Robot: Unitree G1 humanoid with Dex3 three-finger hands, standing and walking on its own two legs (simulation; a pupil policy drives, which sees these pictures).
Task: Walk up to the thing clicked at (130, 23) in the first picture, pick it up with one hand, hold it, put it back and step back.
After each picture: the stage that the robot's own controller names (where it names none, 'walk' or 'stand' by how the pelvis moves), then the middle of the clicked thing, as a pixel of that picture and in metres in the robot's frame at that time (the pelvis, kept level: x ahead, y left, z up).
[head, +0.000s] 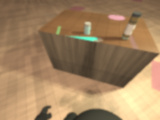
stand; (130, 27) +0.85 -0.32 +0.13
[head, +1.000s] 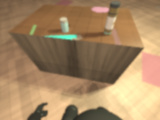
rise first; (110, 20) +0.78 -0.10 +0.17
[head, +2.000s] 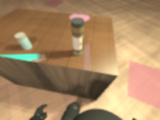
walk; (77, 39) +0.49 +0.15 +0.16
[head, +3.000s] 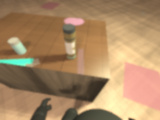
stand; (70, 44) +0.47 +0.17 +0.14
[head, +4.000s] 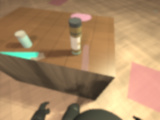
stand; (75, 39) +0.49 +0.14 +0.16
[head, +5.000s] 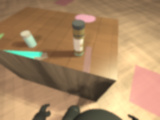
stand; (78, 41) +0.49 +0.13 +0.15
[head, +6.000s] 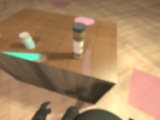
stand; (78, 43) +0.47 +0.13 +0.15
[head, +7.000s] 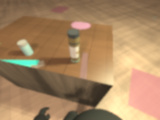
stand; (74, 48) +0.46 +0.15 +0.13
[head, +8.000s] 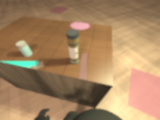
stand; (73, 49) +0.45 +0.15 +0.13
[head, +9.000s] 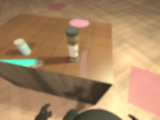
rise first; (73, 47) +0.46 +0.15 +0.14
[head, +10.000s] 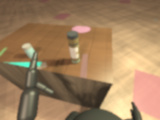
rise first; (74, 49) +0.46 +0.17 +0.14
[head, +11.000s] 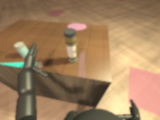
go down; (71, 48) +0.46 +0.16 +0.15
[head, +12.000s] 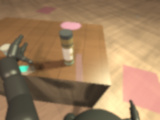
go down; (67, 50) +0.43 +0.17 +0.15
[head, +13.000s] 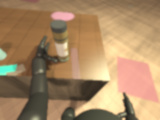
close in; (61, 45) +0.43 +0.17 +0.17
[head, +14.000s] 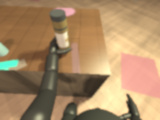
close; (62, 35) +0.48 +0.17 +0.19
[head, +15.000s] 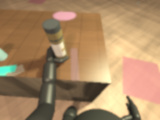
lift; (58, 45) +0.41 +0.19 +0.19
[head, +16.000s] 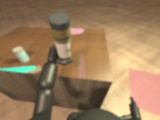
lift; (63, 44) +0.31 +0.15 +0.30
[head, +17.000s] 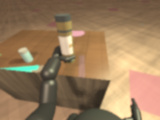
lift; (66, 41) +0.36 +0.16 +0.30
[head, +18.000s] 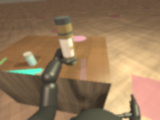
hold; (67, 44) +0.33 +0.15 +0.31
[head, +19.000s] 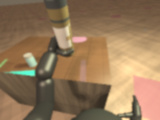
crouch; (63, 32) +0.30 +0.14 +0.39
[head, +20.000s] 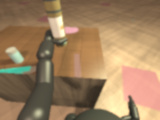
crouch; (56, 24) +0.45 +0.20 +0.34
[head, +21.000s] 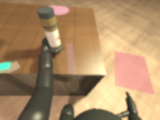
lower; (52, 34) +0.49 +0.21 +0.17
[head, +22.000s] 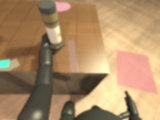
lower; (53, 30) +0.50 +0.20 +0.19
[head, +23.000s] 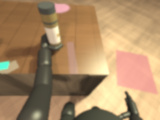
lower; (52, 31) +0.50 +0.21 +0.19
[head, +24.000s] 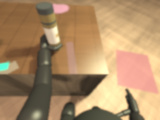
lower; (51, 31) +0.50 +0.21 +0.19
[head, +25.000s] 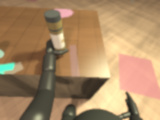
open; (57, 36) +0.47 +0.19 +0.19
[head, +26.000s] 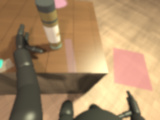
rise; (52, 29) +0.49 +0.20 +0.20
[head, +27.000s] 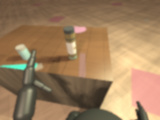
sink last; (71, 45) +0.49 +0.19 +0.17
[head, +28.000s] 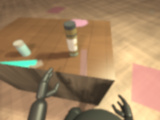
stand; (72, 41) +0.49 +0.19 +0.16
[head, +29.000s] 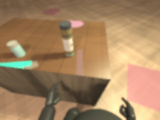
stand; (68, 41) +0.49 +0.20 +0.17
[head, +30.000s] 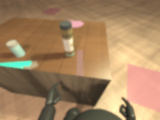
stand; (68, 41) +0.49 +0.19 +0.17
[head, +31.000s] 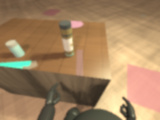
stand; (67, 41) +0.49 +0.19 +0.18
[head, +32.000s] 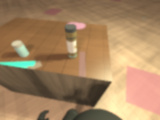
stand; (71, 43) +0.49 +0.18 +0.15
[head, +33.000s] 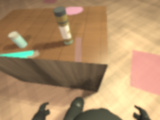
walk; (64, 29) +0.57 +0.22 +0.17
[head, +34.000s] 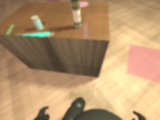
walk; (76, 13) +0.83 +0.21 +0.15
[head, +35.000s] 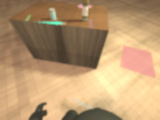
stand; (85, 9) +1.13 +0.13 +0.15
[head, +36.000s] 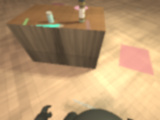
stand; (81, 11) +1.12 +0.18 +0.14
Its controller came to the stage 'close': yes
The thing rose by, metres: 0.24
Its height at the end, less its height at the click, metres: +0.00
